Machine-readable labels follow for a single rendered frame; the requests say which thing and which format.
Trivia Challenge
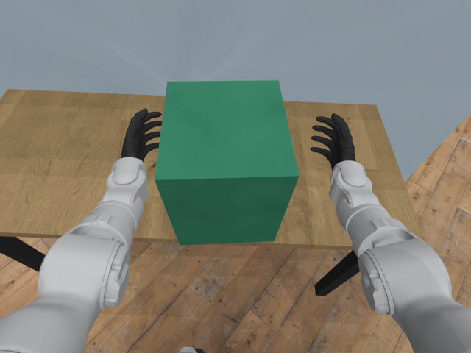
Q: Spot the robot left forearm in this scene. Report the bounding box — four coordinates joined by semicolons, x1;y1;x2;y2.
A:
38;157;149;295

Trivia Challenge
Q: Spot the left robot upper arm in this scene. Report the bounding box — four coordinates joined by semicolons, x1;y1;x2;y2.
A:
0;233;130;353

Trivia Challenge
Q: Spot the robot left hand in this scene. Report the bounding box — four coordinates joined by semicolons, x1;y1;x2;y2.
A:
121;108;162;162

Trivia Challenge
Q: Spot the robot right forearm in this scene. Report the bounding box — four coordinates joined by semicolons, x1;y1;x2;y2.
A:
329;160;452;296

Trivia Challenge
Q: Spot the right robot upper arm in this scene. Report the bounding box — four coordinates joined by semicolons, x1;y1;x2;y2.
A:
358;238;471;353

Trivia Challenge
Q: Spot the robot right hand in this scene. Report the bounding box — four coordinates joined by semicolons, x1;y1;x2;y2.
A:
311;113;356;170

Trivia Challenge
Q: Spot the table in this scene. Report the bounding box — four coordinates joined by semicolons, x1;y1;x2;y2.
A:
0;89;426;296

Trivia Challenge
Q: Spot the carton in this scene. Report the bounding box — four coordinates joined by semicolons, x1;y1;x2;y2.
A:
155;80;299;246

